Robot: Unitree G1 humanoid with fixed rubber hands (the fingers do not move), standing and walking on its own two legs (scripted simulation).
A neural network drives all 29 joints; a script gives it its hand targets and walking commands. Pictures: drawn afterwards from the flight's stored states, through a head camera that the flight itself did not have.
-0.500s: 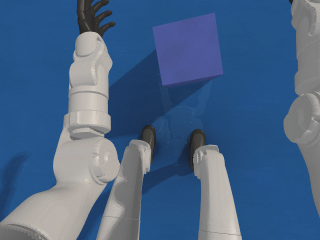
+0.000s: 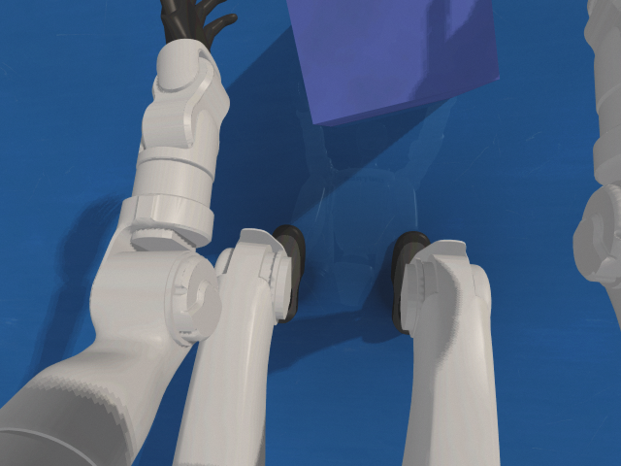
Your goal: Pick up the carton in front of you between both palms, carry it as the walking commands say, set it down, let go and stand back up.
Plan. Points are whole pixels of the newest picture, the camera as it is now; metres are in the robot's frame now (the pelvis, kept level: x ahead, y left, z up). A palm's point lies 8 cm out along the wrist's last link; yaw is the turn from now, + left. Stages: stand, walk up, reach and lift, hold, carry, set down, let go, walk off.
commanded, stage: reach and lift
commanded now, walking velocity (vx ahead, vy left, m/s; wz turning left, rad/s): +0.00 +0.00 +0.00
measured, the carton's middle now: (382, 36) +0.55 -0.06 -0.36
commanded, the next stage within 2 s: none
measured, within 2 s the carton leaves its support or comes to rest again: leaves its support in 1.20 s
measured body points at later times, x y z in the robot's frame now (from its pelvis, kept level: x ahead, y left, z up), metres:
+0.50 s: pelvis -0.02 -0.01 -0.11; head +0.37 -0.05 +0.10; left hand +0.54 +0.14 -0.30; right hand +0.58 -0.22 -0.31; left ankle +0.10 +0.13 -0.45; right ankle +0.09 -0.12 -0.45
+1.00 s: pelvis -0.02 -0.01 -0.11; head +0.36 -0.06 +0.11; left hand +0.54 +0.10 -0.29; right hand +0.57 -0.20 -0.29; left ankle +0.10 +0.13 -0.45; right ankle +0.09 -0.12 -0.45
